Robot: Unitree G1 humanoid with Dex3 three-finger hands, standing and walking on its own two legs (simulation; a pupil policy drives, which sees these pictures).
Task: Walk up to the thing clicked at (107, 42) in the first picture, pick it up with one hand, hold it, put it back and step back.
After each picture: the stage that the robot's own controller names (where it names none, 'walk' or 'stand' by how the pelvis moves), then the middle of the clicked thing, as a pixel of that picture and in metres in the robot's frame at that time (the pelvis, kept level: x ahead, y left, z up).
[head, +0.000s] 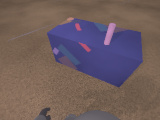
stand; (109, 34) +0.95 -0.16 +0.00
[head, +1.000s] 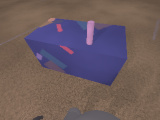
walk; (90, 33) +0.84 +0.11 +0.03
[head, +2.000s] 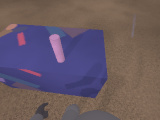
stand; (58, 50) +0.50 +0.30 +0.03
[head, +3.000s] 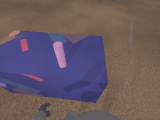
stand; (60, 56) +0.50 +0.28 +0.00
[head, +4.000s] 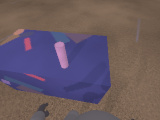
stand; (62, 56) +0.48 +0.26 +0.01
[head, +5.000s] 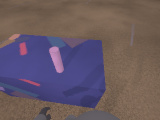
stand; (57, 61) +0.46 +0.30 +0.00
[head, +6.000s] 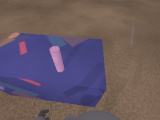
stand; (57, 60) +0.45 +0.30 +0.00
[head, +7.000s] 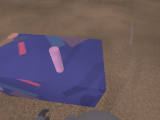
stand; (57, 60) +0.45 +0.30 +0.00
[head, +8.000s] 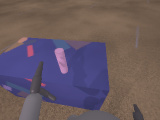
rise first; (62, 61) +0.46 +0.30 +0.00
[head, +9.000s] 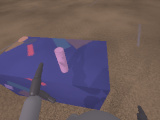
go down; (62, 61) +0.45 +0.30 +0.00
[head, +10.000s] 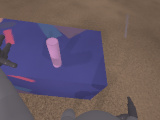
go down; (55, 54) +0.46 +0.27 +0.02
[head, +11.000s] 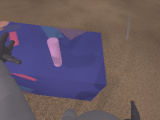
go down; (55, 53) +0.47 +0.28 +0.03
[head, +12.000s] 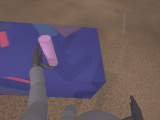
close in; (49, 52) +0.45 +0.30 +0.05
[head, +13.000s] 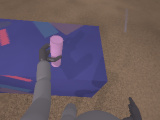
lift; (56, 53) +0.44 +0.25 +0.06
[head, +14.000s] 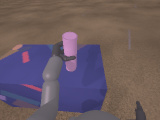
lift; (70, 54) +0.35 +0.14 +0.23
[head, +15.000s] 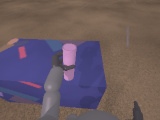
hold; (69, 64) +0.34 +0.16 +0.14
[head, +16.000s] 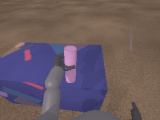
hold; (70, 65) +0.33 +0.16 +0.14
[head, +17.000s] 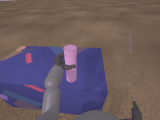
crouch; (70, 65) +0.33 +0.15 +0.17
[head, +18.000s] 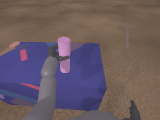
crouch; (64, 56) +0.39 +0.19 +0.16
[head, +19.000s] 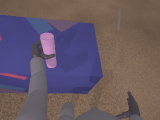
lower; (49, 52) +0.44 +0.26 +0.06
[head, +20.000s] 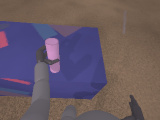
lower; (53, 57) +0.41 +0.26 +0.06
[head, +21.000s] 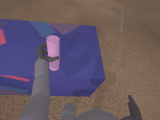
lower; (53, 55) +0.43 +0.25 +0.06
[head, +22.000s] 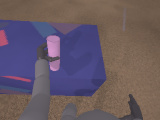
lower; (54, 55) +0.43 +0.25 +0.06
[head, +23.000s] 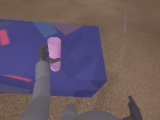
loosen; (55, 56) +0.42 +0.25 +0.06
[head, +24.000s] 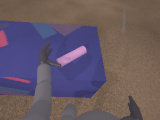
withdraw; (72, 55) +0.51 +0.15 -0.03
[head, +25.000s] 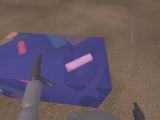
sink last; (79, 62) +0.51 +0.14 -0.05
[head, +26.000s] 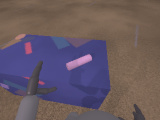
stand; (79, 62) +0.54 +0.17 -0.07
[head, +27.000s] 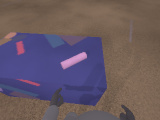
stand; (74, 60) +0.54 +0.18 -0.08
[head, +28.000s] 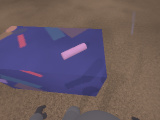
walk; (74, 51) +0.61 +0.19 -0.07
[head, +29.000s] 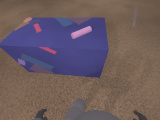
walk; (81, 32) +0.91 +0.20 -0.06
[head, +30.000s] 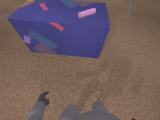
walk; (87, 13) +1.23 +0.15 -0.06
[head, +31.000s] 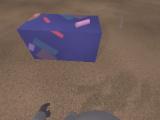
stand; (82, 23) +1.35 +0.20 -0.07
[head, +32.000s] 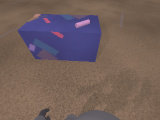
stand; (82, 23) +1.35 +0.21 -0.09
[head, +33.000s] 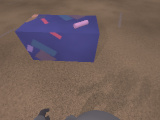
stand; (81, 24) +1.33 +0.24 -0.09
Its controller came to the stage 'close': yes
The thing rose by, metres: 0.21
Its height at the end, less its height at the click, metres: -0.09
